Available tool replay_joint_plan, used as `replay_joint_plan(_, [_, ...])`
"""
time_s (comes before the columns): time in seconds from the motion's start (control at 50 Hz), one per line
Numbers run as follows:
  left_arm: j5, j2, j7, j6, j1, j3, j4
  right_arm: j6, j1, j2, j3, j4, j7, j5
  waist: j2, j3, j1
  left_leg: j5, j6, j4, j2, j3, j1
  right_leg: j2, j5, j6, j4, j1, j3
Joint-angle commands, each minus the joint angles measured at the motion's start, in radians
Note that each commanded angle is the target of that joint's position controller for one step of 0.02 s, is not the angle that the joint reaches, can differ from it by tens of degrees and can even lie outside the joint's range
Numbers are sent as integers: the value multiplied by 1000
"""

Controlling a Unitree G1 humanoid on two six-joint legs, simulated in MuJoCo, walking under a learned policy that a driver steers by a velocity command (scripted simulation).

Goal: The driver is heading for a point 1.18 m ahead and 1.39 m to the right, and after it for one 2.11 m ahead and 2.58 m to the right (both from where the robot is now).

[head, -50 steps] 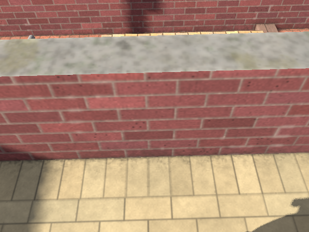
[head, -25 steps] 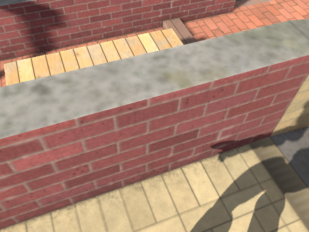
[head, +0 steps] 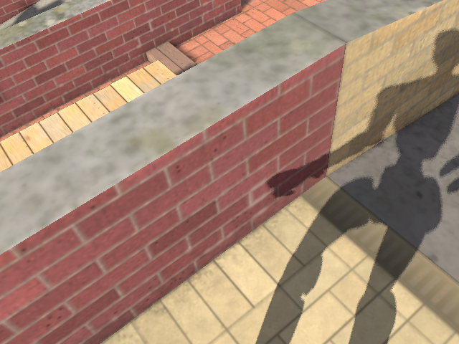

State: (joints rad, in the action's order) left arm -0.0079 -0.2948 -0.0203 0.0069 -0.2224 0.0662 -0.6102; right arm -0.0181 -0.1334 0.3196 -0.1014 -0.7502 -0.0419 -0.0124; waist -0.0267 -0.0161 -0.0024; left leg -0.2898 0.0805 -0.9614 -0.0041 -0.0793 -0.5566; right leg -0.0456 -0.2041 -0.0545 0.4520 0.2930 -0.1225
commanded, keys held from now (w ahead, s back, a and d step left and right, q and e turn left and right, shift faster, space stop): e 0.70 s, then no key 0.30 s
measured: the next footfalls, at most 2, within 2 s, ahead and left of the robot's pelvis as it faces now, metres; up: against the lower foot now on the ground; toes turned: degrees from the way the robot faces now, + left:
left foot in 0.22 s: +0.08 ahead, +0.15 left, +0.00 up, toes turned -14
right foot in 0.64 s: +0.00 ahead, -0.11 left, +0.00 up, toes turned -24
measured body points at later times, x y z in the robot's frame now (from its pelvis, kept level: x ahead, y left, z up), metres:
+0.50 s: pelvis +0.01 +0.03 +0.00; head +0.05 +0.03 +0.44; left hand +0.24 +0.26 -0.10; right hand +0.05 -0.27 -0.10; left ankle +0.04 +0.16 -0.75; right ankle -0.03 -0.10 -0.69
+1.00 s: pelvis +0.00 -0.01 -0.01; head +0.01 -0.04 +0.44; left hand +0.28 +0.13 -0.09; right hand -0.02 -0.33 -0.12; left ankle +0.08 +0.12 -0.72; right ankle -0.04 -0.10 -0.75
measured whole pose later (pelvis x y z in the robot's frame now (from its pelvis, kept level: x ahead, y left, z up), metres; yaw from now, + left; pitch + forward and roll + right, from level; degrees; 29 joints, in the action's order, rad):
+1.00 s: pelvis +0.00 -0.01 -0.01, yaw -31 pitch +1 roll +1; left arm 0.01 -0.28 -0.01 0.03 -0.15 0.03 -0.62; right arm -0.02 -0.15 0.31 -0.06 -0.74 -0.02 0.01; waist -0.02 -0.04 0.00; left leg -0.37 0.08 -0.74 0.03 -0.03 -0.37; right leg -0.08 -0.23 -0.06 0.49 0.26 -0.10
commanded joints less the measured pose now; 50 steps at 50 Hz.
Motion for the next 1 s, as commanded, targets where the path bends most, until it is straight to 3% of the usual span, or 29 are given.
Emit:
replay_joint_plan(0.02, [-3, -187, -8, -9, 15, 58, 66, 21, 57, 57, -10, 79, 6, 4, 182, 95, -14, -7, 11, 123, 0, -29, -56, 224, 211, -154, -93, -176, -276])
replay_joint_plan(0.1, [-4, -198, 0, 3, 36, 65, 73, 34, 51, 62, -10, 81, 21, 13, 191, 103, -18, -62, 6, 239, -28, -29, 55, 210, 250, -168, -58, -131, -344])
replay_joint_plan(0.14, [-10, -187, 2, 14, 47, 61, 77, 43, 52, 56, -7, 84, 28, 27, 201, 111, -18, -69, -6, 305, -40, -23, 104, 204, 313, -170, -42, -140, -384])
replay_joint_plan(0.18, [-20, -182, 0, 25, 76, 59, 84, 53, 18, 59, -8, 80, 39, 27, 199, 124, 10, -12, -24, 445, -44, -18, 189, 180, 369, -148, 0, -147, -403])
replay_joint_plan(0.2, [-30, -176, -3, 30, 95, 57, 89, 58, -15, 63, -11, 69, 44, 25, 188, 126, 37, 107, -38, 584, -39, -1, 275, 149, 332, -115, 26, -121, -387])
replay_joint_plan(0.22, [-29, -152, -7, 30, 72, 50, 88, 58, -39, 100, -22, 63, 42, 17, 147, 143, 33, 218, -68, 633, 42, -43, 402, 107, 184, -67, 73, -43, -355])
replay_joint_plan(0.24, [-11, -89, -1, 28, 1, 34, 80, 50, -48, 164, -30, 75, 32, 0, -77, 176, -7, 401, -155, 630, 263, -221, 533, -1, -200, -2, 285, 93, -207])
replay_joint_plan(0.26, [-23, -142, -3, 19, 19, 52, 112, 45, -58, 197, -37, 58, 34, -29, -288, 115, -11, 555, -330, 638, 397, -422, 491, -101, -468, 47, 460, 285, -59])
replay_joint_plan(0.28, [-6, -220, -4, 14, -3, 75, 92, 48, -23, 145, -24, 77, 32, -16, -184, 96, -9, 552, -365, 635, 415, -378, 467, -25, -427, 85, 641, 307, -60])
replay_joint_plan(0.3, [-1, -223, -2, 19, 22, 78, 76, 48, 10, 99, -8, 87, 24, -11, -119, 80, -11, 524, -328, 621, 354, -284, 456, -18, -368, 100, 709, 324, -41])
replay_joint_plan(0.32, [-4, -193, -4, 31, 7, 74, 56, 44, 33, 85, -2, 94, 19, -3, -90, 76, -21, 477, -289, 610, 298, -203, 463, -9, -317, 119, 744, 334, -30])
replay_joint_plan(0.34, [-4, -171, -3, 40, 10, 66, 57, 41, 39, 78, 2, 92, 14, 10, -97, 62, -12, 501, -284, 607, 283, -163, 470, -3, -268, 135, 768, 361, -19])
replay_joint_plan(0.36, [-10, -141, 2, 44, 19, 56, 60, 36, 27, 80, 6, 88, 8, 9, -105, 58, -6, 524, -281, 612, 259, -111, 464, 2, -239, 145, 751, 353, 9])
replay_joint_plan(0.38, [-10, -133, 4, 42, 33, 51, 65, 29, 11, 94, 4, 84, 7, -7, -117, 61, 9, 547, -281, 620, 242, -68, 471, 6, -221, 155, 723, 341, 36])
replay_joint_plan(0.4, [-13, -120, 5, 40, 57, 45, 78, 22, -6, 102, 1, 80, 4, -11, -133, 68, 23, 544, -285, 624, 244, -50, 497, 16, -210, 161, 675, 346, 57])
replay_joint_plan(0.48, [-8, -97, 17, 40, 97, 29, 104, 4, -9, 142, -7, 77, 5, -6, -161, 92, 47, 488, -296, 632, 278, 4, 491, 60, -196, 153, 455, 224, 107])
replay_joint_plan(0.56, [-9, -127, 34, 48, 70, 39, 107, 10, 1, 172, -16, 73, 20, 17, -187, 80, 33, 417, -274, 612, 305, 27, 446, 58, -162, 105, 261, 85, 154])
replay_joint_plan(0.6, [-4, -120, 38, 47, 7, 45, 90, 14, 18, 173, -17, 65, 17, 41, -146, 69, -13, 358, -223, 536, 299, 59, 410, 36, -44, 55, 50, -23, 188])
replay_joint_plan(0.62, [-2, -139, 29, 44, -34, 54, 73, 17, -34, 141, -9, 43, 17, 44, -93, 78, -19, 276, -166, 447, 266, 103, 347, 25, 54, 22, -41, -138, 160])
replay_joint_plan(0.64, [-6, -226, 15, 40, -67, 80, 77, 20, -80, 86, 7, 43, 22, 7, 137, 96, -6, 25, -72, 200, 178, 206, 158, 175, 352, -40, -85, -306, -66])
replay_joint_plan(0.66, [15, -317, 12, 29, -56, 88, 115, 23, -14, 47, 28, 116, 19, -32, 366, 100, -6, -391, 1, -50, 30, 188, -110, 420, 623, -251, -71, -340, -417])
replay_joint_plan(0.68, [40, -265, 23, 3, -88, 77, 110, 26, 61, 103, 10, 125, 10, -10, 245, 168, -83, -405, 2, -217, 21, 35, -112, 436, 551, -330, -105, -291, -434])
replay_joint_plan(0.7, [36, -240, 24, -14, -45, 66, 99, 22, 65, 124, 2, 120, 8, 13, 194, 122, -50, -319, -13, -255, 41, 9, -119, 375, 471, -277, -109, -254, -337])
replay_joint_plan(0.72, [18, -208, 19, -19, 18, 58, 99, 16, 31, 129, -3, 94, 2, 15, 143, 97, -17, -228, -16, -232, 61, 7, -113, 316, 390, -211, -103, -226, -253])
replay_joint_plan(0.74, [3, -173, 13, -14, 66, 42, 105, 12, 18, 141, -9, 82, -2, 9, 138, 84, -1, -170, -11, -203, 68, 7, -98, 284, 379, -176, -97, -198, -212])
replay_joint_plan(0.8, [17, -147, -2, 0, 80, 20, 99, 11, -23, 111, -2, 66, 10, 12, 159, 120, 15, -63, 13, -191, 38, 39, 13, 235, 450, -172, -97, -149, -137])
replay_joint_plan(0.88, [22, -143, -6, 6, 75, 13, 77, 8, 11, 72, 18, 79, 17, 14, 164, 98, -9, -51, 17, 40, 47, 39, 68, 225, 337, -171, -96, -161, -146])
replay_joint_plan(0.94, [22, -152, 2, 9, 66, 14, 56, 11, 22, 72, 22, 84, 24, 18, 173, 73, -26, -87, 4, 177, 44, 44, 151, 232, 245, -181, -96, -124, -185])
replay_joint_plan(1.0, [20, -137, 13, 8, 81, 5, 36, 18, 12, 74, 23, 82, 27, 22, 169, 54, -21, -81, -10, 311, 35, 50, 226, 227, 202, -178, -83, -97, -224])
